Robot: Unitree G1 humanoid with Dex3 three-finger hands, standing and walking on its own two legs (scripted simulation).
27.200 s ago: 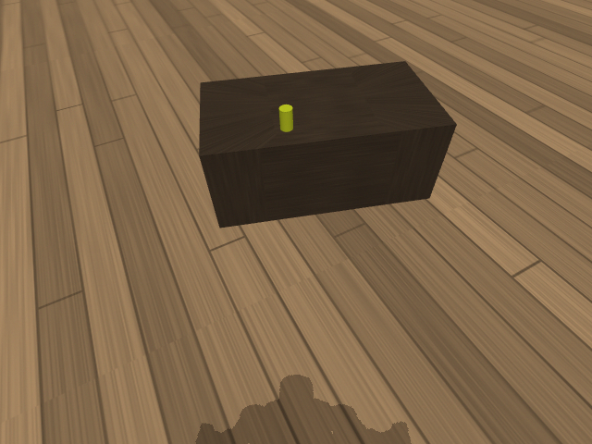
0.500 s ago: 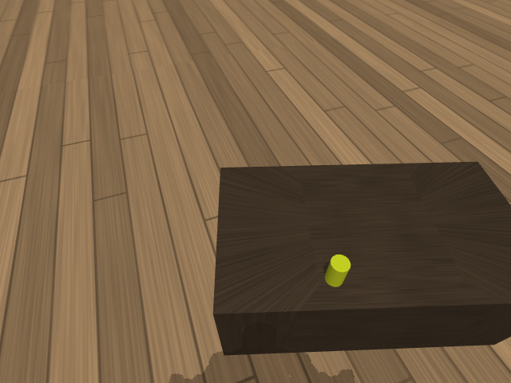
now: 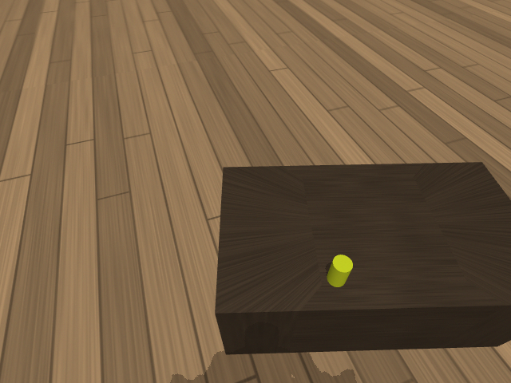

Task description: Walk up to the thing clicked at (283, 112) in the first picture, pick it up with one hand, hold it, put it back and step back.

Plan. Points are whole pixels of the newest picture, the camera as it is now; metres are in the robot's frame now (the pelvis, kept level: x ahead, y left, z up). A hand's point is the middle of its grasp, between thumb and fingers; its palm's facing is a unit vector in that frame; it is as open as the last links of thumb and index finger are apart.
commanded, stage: stand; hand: right
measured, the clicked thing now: (339, 271) +0.45 -0.21 -0.32
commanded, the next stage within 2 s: step back in 0.14 s
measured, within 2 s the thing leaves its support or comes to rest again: neither
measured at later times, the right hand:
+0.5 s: hand out of the picture +0.07 -0.31 -0.20, palm faces -0.03 +0.94 -0.35, open 7.4 cm
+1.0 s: hand out of the picture -0.04 -0.30 -0.17, palm faces -0.18 +0.89 -0.42, open 7.4 cm
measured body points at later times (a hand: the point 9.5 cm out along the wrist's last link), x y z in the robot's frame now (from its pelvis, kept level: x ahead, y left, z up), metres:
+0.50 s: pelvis -0.08 -0.05 -0.03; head -0.01 -0.08 +0.41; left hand -0.02 +0.27 -0.14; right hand +0.07 -0.36 -0.17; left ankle +0.02 +0.10 -0.73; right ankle -0.10 -0.15 -0.75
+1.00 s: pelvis -0.19 -0.04 -0.04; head -0.13 -0.02 +0.41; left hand -0.11 +0.28 -0.16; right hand -0.03 -0.34 -0.14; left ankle -0.20 +0.07 -0.75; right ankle -0.10 -0.15 -0.75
